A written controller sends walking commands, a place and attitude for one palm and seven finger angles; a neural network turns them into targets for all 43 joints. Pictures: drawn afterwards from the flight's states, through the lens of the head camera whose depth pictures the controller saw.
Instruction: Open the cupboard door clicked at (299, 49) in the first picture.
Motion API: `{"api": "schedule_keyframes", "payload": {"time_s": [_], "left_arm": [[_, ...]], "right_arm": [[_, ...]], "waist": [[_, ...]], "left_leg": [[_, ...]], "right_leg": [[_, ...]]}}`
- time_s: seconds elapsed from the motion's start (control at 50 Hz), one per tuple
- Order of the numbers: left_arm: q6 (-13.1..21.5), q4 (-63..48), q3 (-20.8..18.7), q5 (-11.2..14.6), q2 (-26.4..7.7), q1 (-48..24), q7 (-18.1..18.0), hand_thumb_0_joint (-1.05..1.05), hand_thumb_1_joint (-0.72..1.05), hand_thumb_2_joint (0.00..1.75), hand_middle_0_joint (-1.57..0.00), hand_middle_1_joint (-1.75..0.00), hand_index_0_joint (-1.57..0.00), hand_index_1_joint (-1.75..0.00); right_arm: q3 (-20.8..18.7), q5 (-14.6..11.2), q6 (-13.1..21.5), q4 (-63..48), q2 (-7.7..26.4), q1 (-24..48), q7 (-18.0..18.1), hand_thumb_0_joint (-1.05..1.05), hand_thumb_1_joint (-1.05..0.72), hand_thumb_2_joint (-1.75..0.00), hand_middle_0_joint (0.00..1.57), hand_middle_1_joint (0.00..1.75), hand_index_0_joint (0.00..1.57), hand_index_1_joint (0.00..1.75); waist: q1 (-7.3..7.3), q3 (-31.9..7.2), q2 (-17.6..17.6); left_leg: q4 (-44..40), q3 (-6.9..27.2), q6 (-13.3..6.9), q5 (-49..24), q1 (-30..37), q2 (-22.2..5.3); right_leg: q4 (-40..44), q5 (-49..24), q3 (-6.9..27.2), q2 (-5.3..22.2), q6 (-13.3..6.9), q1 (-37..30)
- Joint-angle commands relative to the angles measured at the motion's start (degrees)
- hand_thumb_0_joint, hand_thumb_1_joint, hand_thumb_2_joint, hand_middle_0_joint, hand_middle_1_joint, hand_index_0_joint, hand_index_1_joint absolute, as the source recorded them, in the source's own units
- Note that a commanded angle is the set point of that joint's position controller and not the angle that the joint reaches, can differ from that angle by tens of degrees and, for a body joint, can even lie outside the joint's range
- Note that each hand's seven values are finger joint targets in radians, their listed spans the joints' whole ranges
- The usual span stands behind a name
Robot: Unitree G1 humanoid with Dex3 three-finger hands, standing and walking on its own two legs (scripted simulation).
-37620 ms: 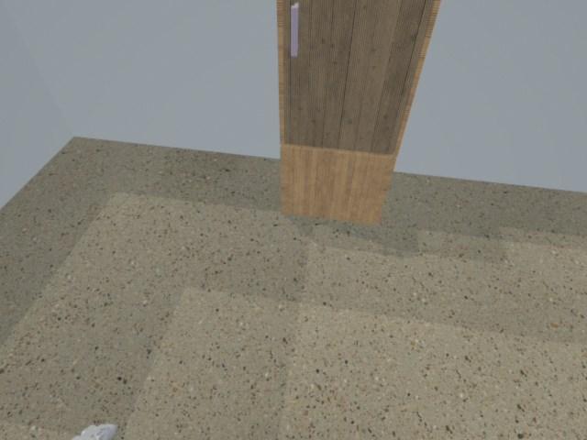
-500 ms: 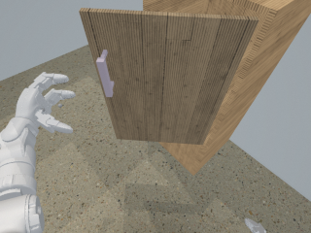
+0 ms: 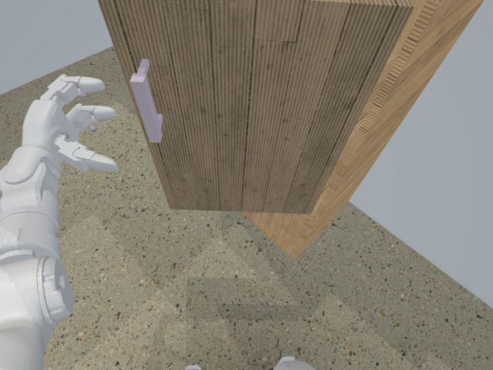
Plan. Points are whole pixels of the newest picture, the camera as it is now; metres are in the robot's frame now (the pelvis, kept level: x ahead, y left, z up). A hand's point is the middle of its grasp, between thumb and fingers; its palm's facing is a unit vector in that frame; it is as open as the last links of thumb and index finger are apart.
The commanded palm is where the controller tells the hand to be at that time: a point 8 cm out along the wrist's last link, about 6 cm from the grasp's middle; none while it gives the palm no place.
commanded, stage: move the hooked fingers beside the handle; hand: left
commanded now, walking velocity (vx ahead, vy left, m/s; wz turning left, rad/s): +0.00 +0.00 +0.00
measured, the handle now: (150, 103) +0.53 +0.14 +0.11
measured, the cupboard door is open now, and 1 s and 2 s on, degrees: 43 43 43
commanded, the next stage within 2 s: slide the fingers in behind the handle in 1.02 s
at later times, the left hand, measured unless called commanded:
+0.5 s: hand (102, 120) +0.49 +0.22 +0.11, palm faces -0.06 -1.00 +0.01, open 14.0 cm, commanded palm +0.46 +0.26 +0.11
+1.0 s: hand (111, 122) +0.48 +0.20 +0.11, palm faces -0.05 -1.00 -0.01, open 14.0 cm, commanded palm +0.46 +0.26 +0.11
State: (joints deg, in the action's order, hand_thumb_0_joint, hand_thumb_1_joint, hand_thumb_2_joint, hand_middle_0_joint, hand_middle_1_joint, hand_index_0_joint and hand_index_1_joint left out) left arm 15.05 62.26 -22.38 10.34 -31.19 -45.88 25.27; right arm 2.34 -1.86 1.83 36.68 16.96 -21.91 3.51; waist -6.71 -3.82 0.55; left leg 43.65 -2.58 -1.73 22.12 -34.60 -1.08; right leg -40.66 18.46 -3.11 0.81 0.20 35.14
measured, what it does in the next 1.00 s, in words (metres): stands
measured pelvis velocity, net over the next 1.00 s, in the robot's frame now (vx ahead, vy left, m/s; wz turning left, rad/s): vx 0.00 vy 0.00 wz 0.00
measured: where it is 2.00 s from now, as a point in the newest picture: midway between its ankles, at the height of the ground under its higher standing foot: outside the picture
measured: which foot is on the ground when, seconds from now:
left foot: down 0.00-1.00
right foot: down 0.00-1.00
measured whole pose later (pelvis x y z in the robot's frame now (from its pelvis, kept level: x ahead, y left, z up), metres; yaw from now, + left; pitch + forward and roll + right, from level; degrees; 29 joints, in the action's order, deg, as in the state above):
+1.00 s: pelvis +0.00 +0.00 -0.01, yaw +0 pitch +14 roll -2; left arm 16.4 66.2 -21.5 8.0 -30.9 -50.1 21.3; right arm 2.7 -1.7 -1.5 34.9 16.5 -21.6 2.4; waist -7.8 -4.4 0.9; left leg 46.3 -2.3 -1.4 23.0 -37.7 -1.7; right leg -43.0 19.2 -3.2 0.2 -0.2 38.2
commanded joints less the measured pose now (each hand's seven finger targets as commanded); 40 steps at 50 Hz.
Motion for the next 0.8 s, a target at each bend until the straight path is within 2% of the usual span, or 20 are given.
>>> {"api": "schedule_keyframes", "payload": {"time_s": [0.0, 0.02, 0.06, 0.08, 0.12, 0.2, 0.22, 0.3, 0.36, 0.38, 0.4, 0.44, 0.46, 0.52, 0.56, 0.58, 0.62, 0.68, 0.72, 0.78], "left_arm": [[3.5, -8.6, -3.4, 0.3, -17.6, -25.6, -0.9, 0.0, -0.5, 0.3, -0.3, -1.2, -0.3, -1.2], [3.8, -8.9, -3.7, -0.2, -18.5, -26.8, -1.2, 0.0, -0.5, 0.3, -0.3, -1.2, -0.3, -1.2], [4.5, -9.6, -4.7, -0.3, -19.8, -27.9, -1.5, 0.0, -0.5, 0.3, -0.3, -1.2, -0.3, -1.2], [4.9, -10.6, -5.5, -0.6, -20.8, -28.6, -1.5, 0.0, -0.5, 0.3, -0.3, -1.2, -0.3, -1.2], [5.0, -10.0, -3.2, -0.5, -17.5, -28.7, -1.0, 0.0, -0.5, 0.3, -0.3, -1.2, -0.3, -1.2], [4.2, -6.8, -4.8, -0.5, -19.7, -29.8, -1.1, 0.0, -0.5, 0.3, -0.3, -1.2, -0.3, -1.2], [4.0, -5.9, -4.5, -0.8, -19.4, -28.8, -1.0, 0.0, -0.5, 0.3, -0.3, -1.2, -0.3, -1.2], [4.6, -10.0, -5.3, -0.8, -19.7, -25.2, -0.8, 0.0, -0.5, 0.3, -0.3, -1.2, -0.3, -1.2], [4.6, -11.4, -5.2, 0.5, -18.4, -23.8, -0.6, 0.0, -0.5, 0.3, -0.3, -1.2, -0.3, -1.2], [4.7, -13.1, -5.7, 0.3, -19.2, -24.3, -0.7, 0.0, -0.5, 0.3, -0.3, -1.2, -0.3, -1.2], [4.3, -13.1, -4.7, 0.5, -17.2, -23.4, -0.8, 0.0, -0.5, 0.3, -0.3, -1.2, -0.3, -1.2], [3.8, -11.8, -4.7, 0.6, -17.2, -23.2, -1.2, 0.0, -0.5, 0.3, -0.3, -1.2, -0.3, -1.2], [4.2, -13.3, -5.4, 0.5, -18.7, -24.3, -1.4, 0.0, -0.5, 0.3, -0.3, -1.2, -0.3, -1.2], [4.7, -16.0, -2.2, 0.1, -14.8, -25.8, -1.9, 0.0, -0.5, 0.3, -0.3, -1.2, -0.3, -1.2], [4.8, -14.5, -2.1, 0.8, -14.5, -27.2, -2.2, 0.0, -0.5, 0.3, -0.3, -1.2, -0.3, -1.2], [4.7, -13.0, -3.6, 0.3, -16.3, -26.4, -2.3, 0.0, -0.5, 0.3, -0.3, -1.2, -0.3, -1.2], [4.7, -13.7, -0.5, 0.2, -12.7, -28.0, -2.3, 0.0, -0.5, 0.3, -0.3, -1.2, -0.3, -1.2], [4.8, -13.2, -2.0, 0.1, -14.1, -26.7, -2.9, 0.0, -0.5, 0.3, -0.3, -1.2, -0.3, -1.2], [4.0, -10.1, -1.4, 0.1, -13.3, -25.5, -3.0, 0.0, -0.5, 0.3, -0.3, -1.2, -0.3, -1.2], [4.1, -10.0, -0.6, -0.6, -13.4, -27.1, -3.2, 0.0, -0.5, 0.3, -0.3, -1.2, -0.3, -1.2]], "right_arm": [[-3.7, 0.0, 0.8, -4.2, 9.9, -6.6, 0.5, 0.0, -0.9, -0.9, 0.2, 0.3, 0.2, 0.3], [-3.7, 0.1, 0.6, -4.1, 9.9, -6.7, 0.4, 0.0, -0.9, -0.9, 0.2, 0.3, 0.2, 0.3], [-3.9, 0.4, 0.1, -4.2, 9.9, -7.6, 0.3, 0.0, -0.9, -0.9, 0.2, 0.3, 0.2, 0.3], [-4.0, 0.4, -0.1, -4.2, 10.1, -8.3, 0.2, 0.0, -0.9, -0.9, 0.2, 0.3, 0.2, 0.3], [-4.1, 0.4, -0.4, -4.1, 9.6, -8.2, -0.1, 0.0, -0.9, -0.9, 0.2, 0.3, 0.2, 0.3], [-4.0, 0.5, -1.3, -3.6, 10.2, -9.5, -0.1, 0.0, -0.9, -0.9, 0.2, 0.3, 0.2, 0.3], [-4.2, 0.5, -1.5, -3.6, 10.1, -9.7, -0.2, 0.0, -0.9, -0.9, 0.2, 0.3, 0.2, 0.3], [-4.3, 0.7, -2.3, -5.0, 9.7, -9.8, -0.7, 0.0, -0.9, -0.9, 0.2, 0.3, 0.2, 0.3], [-4.5, 0.6, -2.8, -5.6, 9.8, -9.8, -0.8, 0.0, -0.9, -0.9, 0.2, 0.3, 0.2, 0.3], [-4.5, 0.4, -2.9, -5.7, 9.8, -9.6, -0.9, 0.0, -0.9, -0.9, 0.2, 0.3, 0.2, 0.3], [-4.6, 0.4, -2.9, -5.8, 9.5, -9.2, -1.0, 0.0, -0.9, -0.9, 0.2, 0.3, 0.2, 0.3], [-4.5, 0.3, -3.0, -5.5, 9.5, -8.9, -0.9, 0.0, -0.9, -0.9, 0.2, 0.3, 0.2, 0.3], [-4.5, 0.3, -3.1, -5.6, 9.6, -8.9, -0.7, 0.0, -0.9, -0.9, 0.2, 0.3, 0.2, 0.3], [-4.4, 0.1, -2.8, -5.6, 8.9, -7.8, -0.7, 0.0, -0.9, -0.9, 0.2, 0.3, 0.2, 0.3], [-4.3, 0.2, -2.6, -5.0, 9.2, -8.2, -0.5, 0.0, -0.9, -0.9, 0.2, 0.3, 0.2, 0.3], [-4.3, 0.1, -2.6, -4.8, 9.4, -8.1, -0.4, 0.0, -0.9, -0.9, 0.2, 0.3, 0.2, 0.3], [-4.2, 0.0, -2.3, -4.9, 9.0, -7.3, -0.5, 0.0, -0.9, -0.9, 0.2, 0.3, 0.2, 0.3], [-4.2, 0.2, -2.1, -4.7, 9.2, -7.6, -0.5, 0.0, -0.9, -0.9, 0.2, 0.3, 0.2, 0.3], [-4.0, 0.0, -2.2, -5.0, 9.1, -7.1, -0.6, 0.0, -0.9, -0.9, 0.2, 0.3, 0.2, 0.3], [-3.7, 0.1, -2.3, -5.4, 9.1, -6.8, -0.5, 0.0, -0.9, -0.9, 0.2, 0.3, 0.2, 0.3]], "waist": [[-0.34, -21.3, 3.1], [-0.34, -21.2, 5.4], [-0.59, -23.1, 4.7], [-0.53, -26.1, 4.5], [-1.08, -25.2, 7.0], [-1.63, -24.0, 4.7], [-1.55, -23.5, 4.0], [0.09, -27.3, 7.4], [0.18, -26.3, 5.0], [0.31, -27.2, 6.5], [0.18, -26.9, 6.6], [-0.19, -23.7, 4.0], [0.07, -23.4, 5.4], [-0.66, -24.3, 8.7], [-1.42, -22.7, 5.0], [-0.79, -23.2, 6.0], [-1.42, -22.9, 7.2], [-0.75, -25.0, 6.2], [-0.81, -21.7, 3.6], [-1.02, -21.3, 5.4]], "left_leg": [[-3.9, 4.2, 0.1, -20.2, 11.1, 0.0], [-3.8, 4.1, 0.2, -20.0, 11.2, 0.0], [-2.9, 4.2, 0.1, -22.9, 11.9, -0.2], [-2.7, 4.2, 0.1, -24.5, 13.1, -0.3], [-2.2, 4.3, 0.5, -25.6, 14.4, -0.4], [-1.9, 4.0, 0.1, -24.2, 11.8, -0.5], [-2.0, 3.9, 0.0, -23.5, 11.0, -0.4], [-1.5, 3.7, 0.3, -28.6, 14.1, -0.6], [-1.5, 3.8, 0.1, -29.1, 13.4, -0.7], [-1.8, 3.7, 0.2, -29.7, 14.6, -0.8], [-1.7, 3.6, 0.2, -29.3, 14.9, -0.7], [-2.1, 3.3, -0.1, -26.1, 12.2, -0.6], [-2.2, 3.3, -0.1, -26.3, 12.3, -0.5], [-2.2, 3.8, 0.3, -26.3, 15.9, -0.7], [-2.3, 4.2, 0.1, -25.4, 14.8, -0.8], [-2.3, 4.1, 0.2, -24.9, 14.9, -0.8], [-2.4, 4.2, 0.4, -23.8, 15.4, -0.6], [-2.0, 4.5, 0.5, -26.9, 16.5, -0.8], [-2.3, 4.0, 0.3, -23.9, 12.8, -0.5], [-2.4, 3.7, 0.2, -22.3, 12.1, -0.2]], "right_leg": [[2.4, -17.1, 1.6, -1.8, -1.4, -8.3], [2.3, -16.8, 1.6, -1.7, -1.5, -7.6], [1.7, -18.8, 1.6, -1.9, -1.6, -8.3], [1.5, -20.2, 1.9, -2.1, -1.3, -9.3], [1.5, -19.8, 1.5, -2.2, -1.4, -6.7], [1.6, -19.8, 1.7, -2.5, -1.2, -6.9], [1.6, -19.7, 1.7, -2.5, -1.2, -7.1], [0.8, -22.3, 1.5, -2.6, -1.4, -7.9], [0.9, -22.6, 1.2, -2.9, -1.6, -8.7], [1.0, -22.7, 1.4, -2.9, -1.4, -8.5], [1.3, -22.5, 1.4, -2.9, -1.3, -8.2], [1.7, -21.5, 1.3, -2.9, -1.2, -8.2], [1.5, -21.6, 1.3, -2.7, -1.5, -8.7], [1.7, -19.7, 1.2, -2.8, -1.5, -6.2], [1.9, -19.2, 0.9, -2.8, -1.5, -6.2], [1.9, -19.0, 1.3, -2.9, -1.5, -6.3], [1.9, -18.1, 1.1, -2.6, -1.4, -5.2], [1.3, -19.7, 1.1, -2.7, -1.5, -6.1], [1.6, -19.2, 1.1, -2.5, -1.3, -6.6], [1.4, -18.7, 1.5, -2.4, -1.5, -6.5]]}}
